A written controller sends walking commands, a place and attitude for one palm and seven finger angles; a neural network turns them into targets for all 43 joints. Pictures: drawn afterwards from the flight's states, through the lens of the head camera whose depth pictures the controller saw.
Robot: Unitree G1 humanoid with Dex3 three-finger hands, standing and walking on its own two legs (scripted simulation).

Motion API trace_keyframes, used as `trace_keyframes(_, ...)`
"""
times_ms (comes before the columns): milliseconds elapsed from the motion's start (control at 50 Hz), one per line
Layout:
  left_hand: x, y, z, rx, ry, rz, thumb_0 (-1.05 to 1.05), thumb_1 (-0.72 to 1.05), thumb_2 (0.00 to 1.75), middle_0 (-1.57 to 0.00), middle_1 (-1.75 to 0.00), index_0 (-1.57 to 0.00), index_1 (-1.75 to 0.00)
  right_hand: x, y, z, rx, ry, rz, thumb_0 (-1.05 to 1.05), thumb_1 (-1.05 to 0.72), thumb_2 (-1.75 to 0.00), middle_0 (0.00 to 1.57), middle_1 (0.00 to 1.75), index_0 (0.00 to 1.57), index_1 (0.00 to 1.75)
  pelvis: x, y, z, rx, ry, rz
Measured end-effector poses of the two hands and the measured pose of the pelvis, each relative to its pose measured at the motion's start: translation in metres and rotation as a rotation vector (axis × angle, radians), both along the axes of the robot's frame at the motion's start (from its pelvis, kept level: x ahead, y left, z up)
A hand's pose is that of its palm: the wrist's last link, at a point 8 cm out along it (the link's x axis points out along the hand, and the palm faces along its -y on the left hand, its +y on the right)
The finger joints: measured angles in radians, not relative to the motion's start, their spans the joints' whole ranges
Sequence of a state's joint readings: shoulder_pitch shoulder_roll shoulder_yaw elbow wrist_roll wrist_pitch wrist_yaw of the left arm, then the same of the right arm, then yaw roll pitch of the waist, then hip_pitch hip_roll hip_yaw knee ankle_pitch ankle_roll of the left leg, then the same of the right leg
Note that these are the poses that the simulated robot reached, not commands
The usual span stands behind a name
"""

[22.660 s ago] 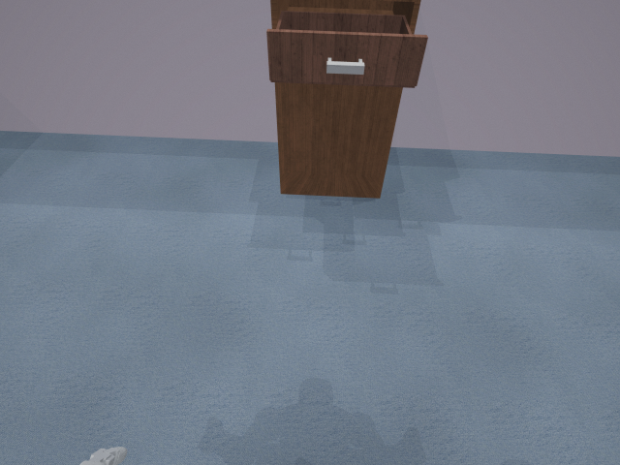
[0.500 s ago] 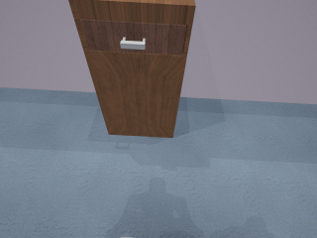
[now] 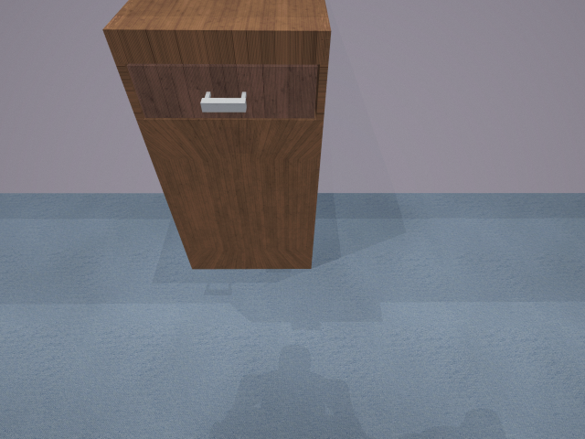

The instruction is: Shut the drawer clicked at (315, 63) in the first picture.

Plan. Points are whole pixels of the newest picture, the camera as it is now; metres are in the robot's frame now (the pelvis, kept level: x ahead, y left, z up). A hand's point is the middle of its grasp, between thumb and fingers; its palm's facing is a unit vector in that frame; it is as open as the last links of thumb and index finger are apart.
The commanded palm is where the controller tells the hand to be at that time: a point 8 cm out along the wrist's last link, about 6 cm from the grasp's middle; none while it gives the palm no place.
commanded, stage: let the arm hang, fingers relaxed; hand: left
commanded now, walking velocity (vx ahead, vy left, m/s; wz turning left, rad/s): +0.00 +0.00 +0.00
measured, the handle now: (225, 100) +0.84 +0.21 +0.02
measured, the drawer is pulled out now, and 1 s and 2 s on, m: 0.00 0.00 0.00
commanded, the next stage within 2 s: look to check the result in 0.10 s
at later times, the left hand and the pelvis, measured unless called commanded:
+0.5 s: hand out of the picture +0.02 +0.17 -0.17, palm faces +0.03 -0.98 -0.22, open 7.4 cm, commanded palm none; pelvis +0.02 -0.01 +0.00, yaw +0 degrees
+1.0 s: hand out of the picture +0.05 +0.18 -0.17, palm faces +0.02 -0.97 -0.25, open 7.4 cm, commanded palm none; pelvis +0.02 -0.02 +0.00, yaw +0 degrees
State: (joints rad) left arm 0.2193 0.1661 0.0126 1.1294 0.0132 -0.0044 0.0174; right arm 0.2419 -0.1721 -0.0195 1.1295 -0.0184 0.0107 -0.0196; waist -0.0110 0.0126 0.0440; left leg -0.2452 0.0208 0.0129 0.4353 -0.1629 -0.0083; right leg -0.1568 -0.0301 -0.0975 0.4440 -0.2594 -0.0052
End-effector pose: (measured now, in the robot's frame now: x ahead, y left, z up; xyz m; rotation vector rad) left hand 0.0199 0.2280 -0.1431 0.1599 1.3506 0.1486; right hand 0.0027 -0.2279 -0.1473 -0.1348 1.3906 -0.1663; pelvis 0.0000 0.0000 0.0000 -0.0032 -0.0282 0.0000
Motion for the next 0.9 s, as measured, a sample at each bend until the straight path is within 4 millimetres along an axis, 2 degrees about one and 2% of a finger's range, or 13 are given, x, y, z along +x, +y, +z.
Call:
trace_keyframes(160,0.012,-0.006,0.000,0.001,-0.002,0.005,0.00,0.92,0.89,-0.20,-0.30,-0.20,-0.30,-0.001,0.000,0.000,0.005,0.028,-0.008,0.01,-0.90,-0.90,0.20,0.30,0.20,0.30,0.008,-0.006,0.001,-0.001,0.000,0.002)
trace_keyframes(360,0.000,-0.006,0.002,0.016,0.045,0.025,0.00,0.91,0.89,-0.20,-0.30,-0.20,-0.30,0.008,0.000,-0.002,0.018,0.030,-0.003,0.01,-0.91,-0.90,0.20,0.30,0.20,0.30,0.014,-0.009,0.001,-0.001,-0.001,0.001)
trace_keyframes(580,-0.006,-0.009,0.003,0.015,0.069,0.033,0.00,0.91,0.89,-0.20,-0.30,-0.20,-0.30,0.021,-0.008,-0.001,0.004,0.010,0.003,0.01,-0.91,-0.90,0.20,0.30,0.20,0.30,0.018,-0.012,0.002,0.001,-0.002,-0.004)
trace_keyframes(900,0.019,-0.002,0.006,0.037,0.010,0.014,0.00,0.91,0.89,-0.20,-0.30,-0.20,-0.30,0.036,-0.028,0.004,-0.031,-0.023,0.010,0.01,-0.90,-0.90,0.20,0.30,0.20,0.30,0.022,-0.017,0.003,0.001,-0.005,-0.005)
